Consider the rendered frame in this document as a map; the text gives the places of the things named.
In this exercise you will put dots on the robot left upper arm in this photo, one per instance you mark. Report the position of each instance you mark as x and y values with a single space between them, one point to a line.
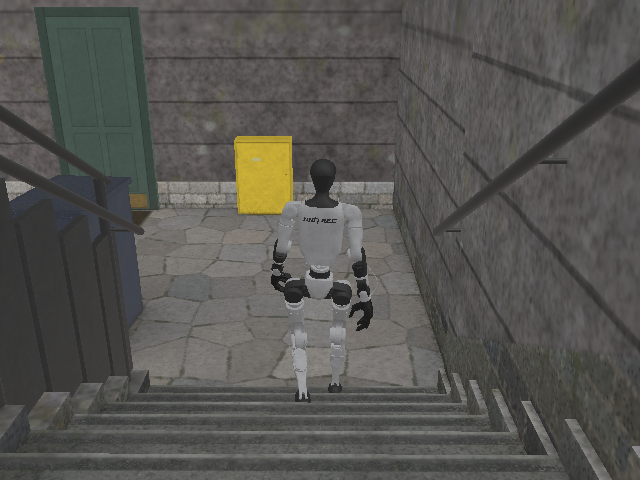
289 212

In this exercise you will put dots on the robot right upper arm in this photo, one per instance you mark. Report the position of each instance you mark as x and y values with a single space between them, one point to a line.
355 232

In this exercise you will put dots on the robot left forearm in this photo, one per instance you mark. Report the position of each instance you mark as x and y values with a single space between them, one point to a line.
278 261

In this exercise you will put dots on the right robot hand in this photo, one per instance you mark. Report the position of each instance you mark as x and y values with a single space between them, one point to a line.
368 313

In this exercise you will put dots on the robot left foot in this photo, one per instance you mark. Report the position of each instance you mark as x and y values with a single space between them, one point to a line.
303 397

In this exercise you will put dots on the left robot hand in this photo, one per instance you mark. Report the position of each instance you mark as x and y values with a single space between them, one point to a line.
276 279

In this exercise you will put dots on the humanoid robot torso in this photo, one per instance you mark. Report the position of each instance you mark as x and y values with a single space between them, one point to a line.
320 242

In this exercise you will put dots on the robot right forearm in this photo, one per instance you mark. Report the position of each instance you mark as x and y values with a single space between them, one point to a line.
361 278

